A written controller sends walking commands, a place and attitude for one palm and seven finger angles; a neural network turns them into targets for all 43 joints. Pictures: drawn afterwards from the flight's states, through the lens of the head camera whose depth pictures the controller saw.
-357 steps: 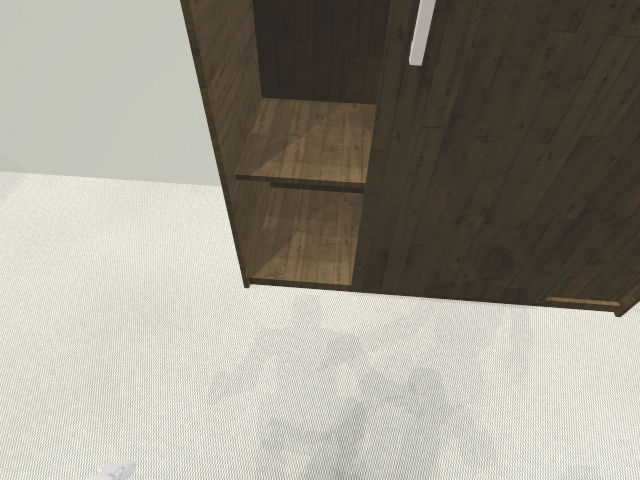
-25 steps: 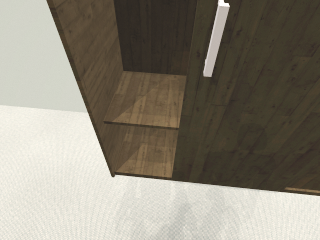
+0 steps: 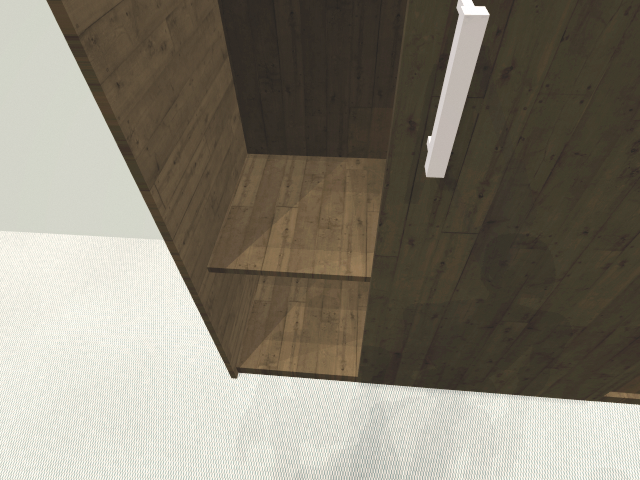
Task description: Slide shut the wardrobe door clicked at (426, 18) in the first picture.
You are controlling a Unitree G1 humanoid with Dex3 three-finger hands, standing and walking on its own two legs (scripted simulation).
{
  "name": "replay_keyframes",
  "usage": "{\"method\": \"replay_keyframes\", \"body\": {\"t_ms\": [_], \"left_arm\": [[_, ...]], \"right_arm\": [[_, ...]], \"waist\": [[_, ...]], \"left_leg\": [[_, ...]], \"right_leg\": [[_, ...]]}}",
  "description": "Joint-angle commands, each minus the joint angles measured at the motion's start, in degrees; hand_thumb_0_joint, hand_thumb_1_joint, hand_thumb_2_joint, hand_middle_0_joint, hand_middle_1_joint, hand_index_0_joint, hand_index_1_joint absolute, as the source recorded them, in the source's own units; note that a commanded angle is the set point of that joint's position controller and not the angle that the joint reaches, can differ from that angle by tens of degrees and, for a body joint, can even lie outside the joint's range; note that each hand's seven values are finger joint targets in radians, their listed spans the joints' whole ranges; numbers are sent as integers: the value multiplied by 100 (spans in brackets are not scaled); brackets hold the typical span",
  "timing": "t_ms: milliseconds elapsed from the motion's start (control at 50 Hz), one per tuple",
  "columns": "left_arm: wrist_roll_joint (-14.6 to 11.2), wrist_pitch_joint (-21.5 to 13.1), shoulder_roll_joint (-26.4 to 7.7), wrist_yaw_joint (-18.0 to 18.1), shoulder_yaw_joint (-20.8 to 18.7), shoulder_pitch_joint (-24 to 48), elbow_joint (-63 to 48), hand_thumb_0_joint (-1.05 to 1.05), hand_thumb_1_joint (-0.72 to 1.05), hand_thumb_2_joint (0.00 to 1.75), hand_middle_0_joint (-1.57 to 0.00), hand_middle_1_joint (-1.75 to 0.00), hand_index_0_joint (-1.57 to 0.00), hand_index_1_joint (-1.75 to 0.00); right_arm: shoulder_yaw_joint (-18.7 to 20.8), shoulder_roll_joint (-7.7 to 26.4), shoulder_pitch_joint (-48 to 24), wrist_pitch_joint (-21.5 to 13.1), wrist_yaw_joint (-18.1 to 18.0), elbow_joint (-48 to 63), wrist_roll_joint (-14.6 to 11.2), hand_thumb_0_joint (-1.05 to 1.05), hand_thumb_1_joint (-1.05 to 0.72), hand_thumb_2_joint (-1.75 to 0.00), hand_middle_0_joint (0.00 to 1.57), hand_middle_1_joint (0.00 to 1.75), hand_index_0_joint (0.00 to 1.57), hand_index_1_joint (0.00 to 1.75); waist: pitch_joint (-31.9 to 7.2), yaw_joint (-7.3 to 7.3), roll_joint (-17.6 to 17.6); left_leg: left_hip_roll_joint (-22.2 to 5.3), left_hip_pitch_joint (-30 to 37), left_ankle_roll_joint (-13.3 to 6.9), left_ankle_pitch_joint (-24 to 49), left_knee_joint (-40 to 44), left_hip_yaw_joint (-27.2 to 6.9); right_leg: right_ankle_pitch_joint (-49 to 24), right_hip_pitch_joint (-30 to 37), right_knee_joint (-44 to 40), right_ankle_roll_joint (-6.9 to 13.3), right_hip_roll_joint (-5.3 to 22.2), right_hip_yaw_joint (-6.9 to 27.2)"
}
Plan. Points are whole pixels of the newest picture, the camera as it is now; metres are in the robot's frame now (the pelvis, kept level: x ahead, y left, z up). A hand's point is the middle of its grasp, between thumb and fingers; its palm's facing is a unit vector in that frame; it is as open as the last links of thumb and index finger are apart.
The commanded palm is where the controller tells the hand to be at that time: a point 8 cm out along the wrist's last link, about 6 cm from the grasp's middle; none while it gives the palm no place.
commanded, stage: come to a stop and stand still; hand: right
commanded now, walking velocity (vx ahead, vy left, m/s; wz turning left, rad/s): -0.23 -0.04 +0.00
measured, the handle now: (448, 94) +0.48 -0.13 +0.25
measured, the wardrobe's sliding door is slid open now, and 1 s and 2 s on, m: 0.38 0.38 0.38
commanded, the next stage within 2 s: look again from close up in 1.48 s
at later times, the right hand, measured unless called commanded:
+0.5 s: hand out of the picture +0.10 -0.17 -0.17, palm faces +0.04 +0.97 -0.22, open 7.4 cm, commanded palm none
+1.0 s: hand out of the picture -0.01 -0.16 -0.16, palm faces +0.00 +0.98 -0.18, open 7.4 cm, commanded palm none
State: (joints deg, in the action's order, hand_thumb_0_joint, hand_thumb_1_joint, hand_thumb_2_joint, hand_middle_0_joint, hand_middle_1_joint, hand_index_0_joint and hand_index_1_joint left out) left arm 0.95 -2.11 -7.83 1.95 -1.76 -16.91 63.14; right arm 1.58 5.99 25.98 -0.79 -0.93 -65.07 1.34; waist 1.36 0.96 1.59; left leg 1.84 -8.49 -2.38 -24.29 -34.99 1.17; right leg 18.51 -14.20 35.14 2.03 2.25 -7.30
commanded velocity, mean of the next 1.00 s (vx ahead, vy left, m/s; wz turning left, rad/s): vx -0.06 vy -0.02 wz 0.00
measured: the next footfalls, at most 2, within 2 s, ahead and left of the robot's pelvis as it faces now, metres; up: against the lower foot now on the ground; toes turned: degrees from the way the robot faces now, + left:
left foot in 0.20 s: +0.10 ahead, +0.15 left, +0.00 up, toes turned +5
right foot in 0.52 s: +0.07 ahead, -0.09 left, +0.00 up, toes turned -3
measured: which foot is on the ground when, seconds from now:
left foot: down 0.00-0.00, up 0.02-0.18, down 0.20-0.54, up 0.56-0.74, down 0.76-1.00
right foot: down 0.00-0.26, up 0.28-0.50, down 0.52-1.00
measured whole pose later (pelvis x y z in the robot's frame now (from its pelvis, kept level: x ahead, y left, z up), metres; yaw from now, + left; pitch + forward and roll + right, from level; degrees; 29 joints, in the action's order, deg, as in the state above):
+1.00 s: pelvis +0.01 +0.00 +0.02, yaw +1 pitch -2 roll +0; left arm 0.3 0.3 -9.1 1.5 -0.6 -15.2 64.3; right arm -0.3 8.1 17.6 0.3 -1.7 -65.3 1.0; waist 1.8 0.1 0.1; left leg -0.8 -7.4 0.1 -13.4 -22.3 1.5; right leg 10.3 -9.9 21.5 2.1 -0.4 -5.5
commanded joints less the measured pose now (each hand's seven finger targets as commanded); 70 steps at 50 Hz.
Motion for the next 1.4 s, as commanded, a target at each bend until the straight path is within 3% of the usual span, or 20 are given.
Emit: {"method": "replay_keyframes", "body": {"t_ms": [0, 40, 80, 140, 200, 240, 260, 380, 460, 500, 520, 580, 660, 740, 800, 1100, 1280, 1300, 1320, 1380], "left_arm": [[44, -14, -777, 165, -50, -1479, 239, 0, 90, 90, -20, -30, -20, -30], [7, -38, -581, 189, 29, -562, -51, 0, 90, 90, -20, -30, -20, -30], [12, -26, -698, 175, 1, -213, -142, 0, 90, 90, -20, -30, -20, -30], [-33, 90, -826, 137, -130, -208, -190, 0, 90, 90, -20, -30, -20, -30], [-48, 208, -664, 96, -246, -287, -298, 0, 90, 90, -20, -30, -20, -30], [-103, 327, -337, 69, -235, -373, -334, 0, 90, 90, -20, -30, -20, -30], [-103, 351, -316, 71, -223, -119, -401, 0, 90, 90, -20, -30, -20, -30], [-63, 411, -334, -32, -177, 104, -546, 0, 90, 90, -20, -30, -20, -30], [-41, 315, -444, -60, -147, -407, -436, 0, 90, 90, -20, -30, -20, -30], [58, 247, -1115, -56, -198, -32, -697, 0, 90, 90, -20, -30, -20, -30], [72, 238, -1062, -51, -176, 291, -762, 0, 90, 90, -20, -30, -20, -30], [54, 213, -940, 20, -91, 649, -815, 0, 90, 90, -20, -30, -20, -30], [22, 185, -928, 25, -105, 300, -632, 0, 90, 90, -20, -30, -20, -30], [-88, 148, -664, -19, -59, 139, -486, 0, 90, 90, -20, -30, -20, -30], [-43, 190, -656, -28, -34, 117, -337, 0, 90, 90, -20, -30, -20, -30], [-21, 181, -496, -10, 83, -411, 130, 0, 90, 90, -20, -30, -20, -30], [-30, 140, -333, 19, 82, -638, 183, 0, 90, 90, -20, -30, -20, -30], [-43, 3, -581, -82, 145, 66, -249, 0, 90, 90, -20, -30, -20, -30], [-26, 79, -335, -105, 123, -299, -358, 0, 90, 90, -20, -30, -20, -30], [41, 72, -384, -118, 143, -511, -414, 0, 90, 90, -20, -30, -20, -30]], "right_arm": [[110, 436, -480, -19, -65, 506, 74, 0, -90, -90, 20, 30, 20, 30], [79, 249, -307, 46, -42, 399, -5, 0, -90, -90, 20, 30, 20, 30], [38, 162, -226, 109, -43, 360, -19, 0, -90, -90, 20, 30, 20, 30], [99, 441, -190, 108, -58, 437, 20, 0, -90, -90, 20, 30, 20, 30], [233, 984, -245, 67, -96, 530, 53, 0, -90, -90, 20, 30, 20, 30], [288, 1284, -211, 20, -151, 503, 20, 0, -90, -90, 20, 30, 20, 30], [296, 1300, -302, 45, -188, 526, 21, 0, -90, -90, 20, 30, 20, 30], [355, 1352, -1133, 143, -236, 925, 78, 0, -90, -90, 20, 30, 20, 30], [322, 1273, -1369, 180, -177, 995, -4, 0, -90, -90, 20, 30, 20, 30], [215, 786, -1332, 249, -116, 1126, -46, 0, -90, -90, 20, 30, 20, 30], [196, 819, -1505, 282, -133, 1061, 4, 0, -90, -90, 20, 30, 20, 30], [165, 810, -1197, 311, -88, 821, 27, 0, -90, -90, 20, 30, 20, 30], [59, 722, -1129, 180, -80, 709, -2, 0, -90, -90, 20, 30, 20, 30], [13, 974, -825, 33, -139, 427, -7, 0, -90, -90, 20, 30, 20, 30], [-37, 900, -900, -27, -120, 322, -31, 0, -90, -90, 20, 30, 20, 30], [-88, 609, -347, 6, -135, 29, -48, 0, -90, -90, 20, 30, 20, 30], [-87, 472, -198, -18, -159, -17, -47, 0, -90, -90, 20, 30, 20, 30], [-197, 643, -82, -191, -347, -11, 50, 0, -90, -90, 20, 30, 20, 30], [-135, 853, -312, -205, -298, 236, -41, 0, -90, -90, 20, 30, 20, 30], [-168, 717, -455, -228, -205, 370, -50, 0, -90, -90, 20, 30, 20, 30]], "waist": [[830, -478, -1060], [830, -69, -638], [341, -7, -898], [197, 25, -587], [-94, 1, 9], [-609, 51, 1095], [-648, 174, 1117], [-453, 3, 831], [-431, -268, 620], [17, -88, -1316], [241, -117, -1311], [211, 83, -1097], [-170, -48, -794], [-142, -104, -151], [-109, -205, 473], [448, -122, -132], [390, -107, -121], [630, 102, -201], [239, -247, -338], [85, -267, -304]], "left_leg": [[-405, -2625, 90, -614, -2617, -251], [-706, -1950, 197, -195, -1927, -340], [-627, -1167, 260, 358, -759, -37], [-448, -626, 308, 1662, 383, 349], [-1169, 43, -8, 5068, 312, -495], [-2088, 651, -750, 7348, 717, -1137], [-2271, 749, -1011, 7422, 800, -1269], [-1953, 209, -951, 5022, 1108, -875], [-1422, -538, -354, 2951, 768, -570], [-455, -1012, 274, 425, 51, 175], [-340, -786, 293, -198, -613, 82], [-398, -898, 254, -123, -1278, -212], [-446, -811, 328, 167, 58, -27], [-935, 96, 147, 2129, 1606, -601], [-985, -336, 49, 2066, 1627, -692], [-770, -535, 90, 868, 1841, -505], [-748, -467, 77, 1170, 1724, -487], [-973, -624, 60, 2539, 1551, -621], [-1087, -841, -94, 636, 1701, -840], [-796, -876, -154, 350, 1300, -619]], "right_leg": [[-3516, 1054, -1894, 1218, 2269, 2374], [-4224, 459, -1783, 964, 1835, 1416], [-4597, 569, -1495, 683, 1379, 769], [-4153, 597, -992, 377, 1085, 565], [-1991, -1, -157, -84, 351, 253], [943, -421, 1244, -309, -166, 103], [1596, -715, 1864, -283, -142, 415], [1072, -622, 1380, -322, -107, 673], [-683, 703, -1095, -289, -90, 441], [-1757, 131, -1962, 370, 1363, 1983], [-1485, -457, -2274, 632, 1468, 2158], [-1650, -273, -2165, 762, 1163, 1665], [-2725, 814, -1767, 726, 1011, 1379], [-1542, 341, -1393, 70, 452, 1036], [-1192, 725, -1489, -84, 373, 890], [-186, 307, -1976, -70, 369, 1013], [-479, 247, -1856, -59, 390, 968], [-1297, -229, -620, -194, 420, 737], [-189, 64, -803, -164, 214, 827], [-321, -71, -898, -15, 217, 948]]}}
